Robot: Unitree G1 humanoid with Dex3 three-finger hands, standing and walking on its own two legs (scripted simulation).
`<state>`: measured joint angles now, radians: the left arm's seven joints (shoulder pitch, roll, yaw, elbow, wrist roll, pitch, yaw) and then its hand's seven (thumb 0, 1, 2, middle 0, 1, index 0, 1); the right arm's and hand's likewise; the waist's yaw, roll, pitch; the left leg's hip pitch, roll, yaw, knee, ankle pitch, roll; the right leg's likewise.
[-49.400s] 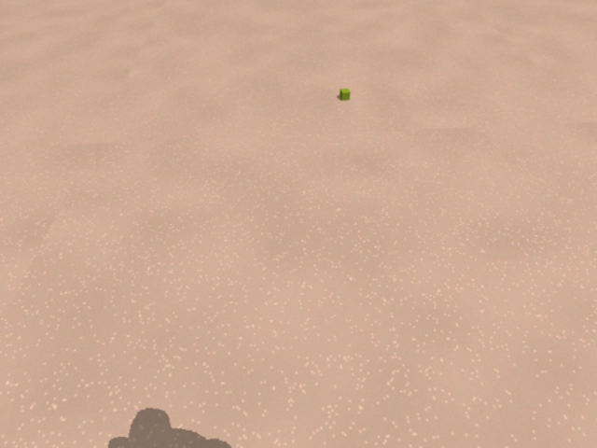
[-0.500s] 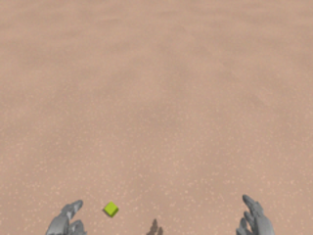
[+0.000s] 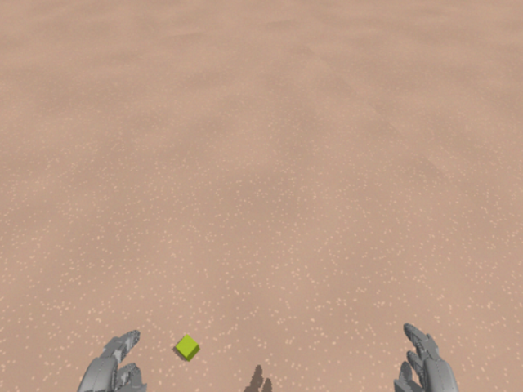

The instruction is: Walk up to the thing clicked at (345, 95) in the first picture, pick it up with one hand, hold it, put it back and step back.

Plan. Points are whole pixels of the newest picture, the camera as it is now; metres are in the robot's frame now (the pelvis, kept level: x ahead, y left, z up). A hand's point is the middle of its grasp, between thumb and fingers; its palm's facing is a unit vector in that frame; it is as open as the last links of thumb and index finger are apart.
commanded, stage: stand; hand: left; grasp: from above
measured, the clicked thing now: (187, 347) +0.41 +0.25 -0.69
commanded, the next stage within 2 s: none
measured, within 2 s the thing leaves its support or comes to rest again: neither
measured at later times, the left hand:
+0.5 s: hand out of the picture +0.04 +0.25 -0.11, palm faces +0.02 -0.95 -0.32, open 7.4 cm
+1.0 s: hand out of the picture +0.05 +0.25 -0.09, palm faces +0.02 -0.94 -0.35, open 7.4 cm
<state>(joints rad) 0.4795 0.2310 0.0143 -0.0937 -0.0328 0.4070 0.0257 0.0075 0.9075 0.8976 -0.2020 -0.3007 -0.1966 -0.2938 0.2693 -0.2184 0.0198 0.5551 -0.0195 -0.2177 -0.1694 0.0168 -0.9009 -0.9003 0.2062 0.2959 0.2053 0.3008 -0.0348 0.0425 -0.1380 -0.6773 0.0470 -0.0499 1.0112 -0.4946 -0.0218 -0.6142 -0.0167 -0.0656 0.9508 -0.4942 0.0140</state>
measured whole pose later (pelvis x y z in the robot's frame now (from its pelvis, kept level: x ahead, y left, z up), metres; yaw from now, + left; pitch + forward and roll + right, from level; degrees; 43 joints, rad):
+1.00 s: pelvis -0.01 +0.00 +0.07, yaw +0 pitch -4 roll +0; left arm 0.15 0.31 0.02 1.14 0.03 -0.01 0.03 0.00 0.91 0.90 -0.20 -0.30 -0.20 -0.30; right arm 0.12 -0.31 -0.03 1.13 -0.02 0.01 -0.01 0.01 -0.91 -0.90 0.20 0.30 0.20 0.30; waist 0.01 0.01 0.05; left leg -0.11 0.01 -0.01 0.35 -0.17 -0.01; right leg -0.08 -0.04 -0.05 0.34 -0.19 0.03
